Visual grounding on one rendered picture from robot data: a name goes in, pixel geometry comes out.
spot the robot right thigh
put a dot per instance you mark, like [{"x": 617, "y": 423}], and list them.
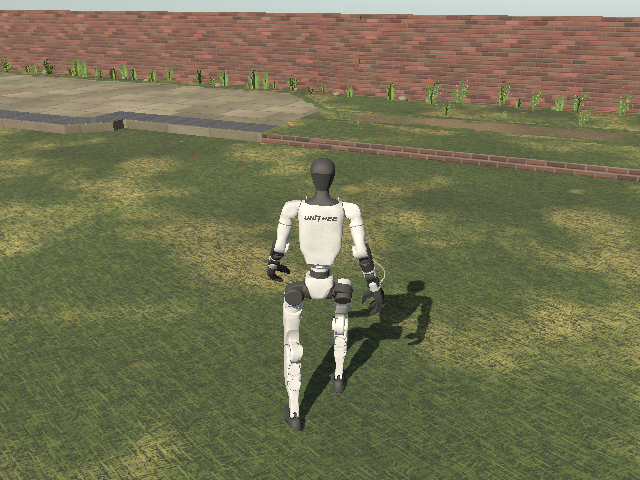
[{"x": 342, "y": 296}]

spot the robot left upper arm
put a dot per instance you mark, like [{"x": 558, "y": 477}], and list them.
[{"x": 289, "y": 211}]

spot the humanoid robot head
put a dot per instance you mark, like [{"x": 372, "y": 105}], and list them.
[{"x": 322, "y": 173}]

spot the right robot forearm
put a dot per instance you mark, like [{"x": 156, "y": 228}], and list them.
[{"x": 369, "y": 271}]

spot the robot right hand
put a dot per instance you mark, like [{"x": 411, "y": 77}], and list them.
[{"x": 379, "y": 300}]

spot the robot left hand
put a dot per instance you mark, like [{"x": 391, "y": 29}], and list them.
[{"x": 273, "y": 276}]

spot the left robot forearm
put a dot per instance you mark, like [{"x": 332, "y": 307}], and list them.
[{"x": 275, "y": 257}]

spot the robot right upper arm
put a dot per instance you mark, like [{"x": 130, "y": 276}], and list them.
[{"x": 353, "y": 212}]

